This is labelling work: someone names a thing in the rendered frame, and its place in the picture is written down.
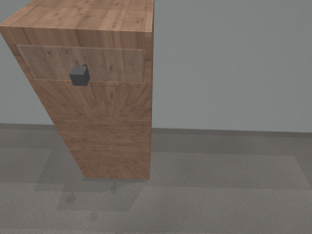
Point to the drawer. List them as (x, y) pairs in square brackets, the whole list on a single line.
[(104, 64)]

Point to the cabinet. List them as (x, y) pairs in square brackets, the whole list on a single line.
[(106, 125)]

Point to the handle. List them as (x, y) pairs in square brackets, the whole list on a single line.
[(80, 75)]

